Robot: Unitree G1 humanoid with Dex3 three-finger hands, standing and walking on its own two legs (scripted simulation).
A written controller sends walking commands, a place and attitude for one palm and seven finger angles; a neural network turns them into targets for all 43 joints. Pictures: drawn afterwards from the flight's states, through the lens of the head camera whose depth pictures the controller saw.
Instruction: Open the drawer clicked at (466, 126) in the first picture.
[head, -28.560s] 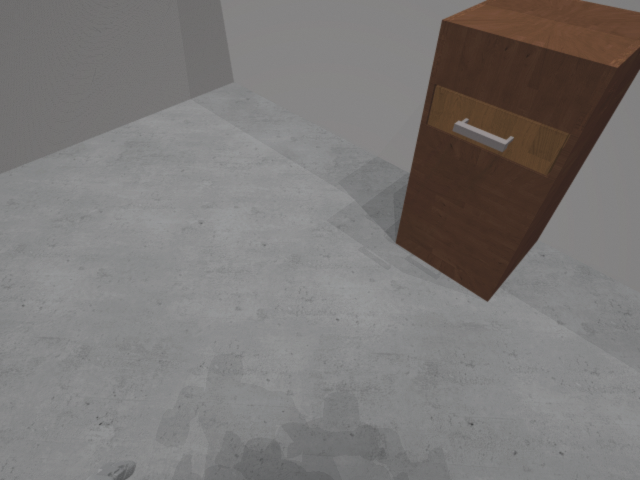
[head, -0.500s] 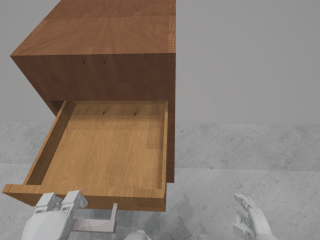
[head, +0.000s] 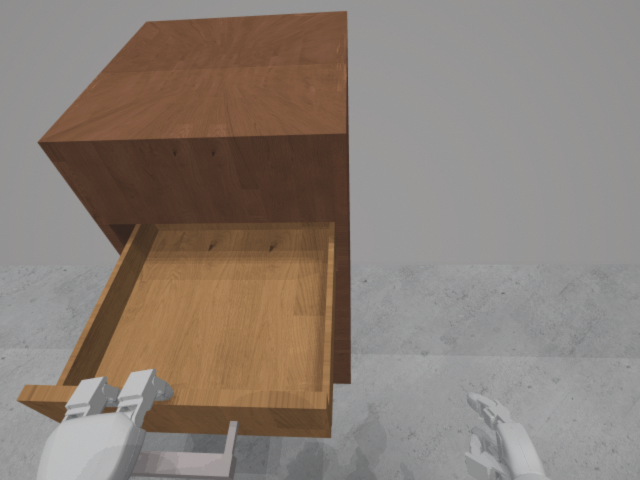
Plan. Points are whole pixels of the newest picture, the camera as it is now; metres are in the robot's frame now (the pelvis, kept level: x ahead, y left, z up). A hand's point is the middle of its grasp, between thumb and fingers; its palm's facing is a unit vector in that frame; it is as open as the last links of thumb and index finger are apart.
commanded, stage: lift the hand off the handle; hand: left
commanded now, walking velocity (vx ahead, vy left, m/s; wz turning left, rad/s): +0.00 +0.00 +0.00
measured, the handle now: (176, 445) +0.17 +0.22 -0.06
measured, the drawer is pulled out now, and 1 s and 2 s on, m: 0.30 0.30 0.30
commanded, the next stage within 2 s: draw the hand back to the body in 0.90 s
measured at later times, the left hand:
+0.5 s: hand (110, 456) +0.13 +0.23 +0.06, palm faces +0.00 -0.13 -0.99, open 13.9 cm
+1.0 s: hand (93, 451) +0.13 +0.23 +0.09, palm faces +0.01 -0.15 -0.99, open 13.9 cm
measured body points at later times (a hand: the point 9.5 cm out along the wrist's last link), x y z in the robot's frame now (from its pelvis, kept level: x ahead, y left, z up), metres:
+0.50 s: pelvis +0.01 +0.00 +0.02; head +0.02 -0.04 +0.47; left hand +0.13 +0.23 +0.12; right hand +0.22 -0.22 -0.07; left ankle -0.01 +0.12 -0.68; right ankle +0.01 -0.12 -0.68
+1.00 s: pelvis +0.01 +0.01 +0.03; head +0.01 -0.03 +0.48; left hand +0.13 +0.24 +0.14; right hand +0.21 -0.20 -0.06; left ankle -0.01 +0.12 -0.68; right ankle +0.01 -0.12 -0.68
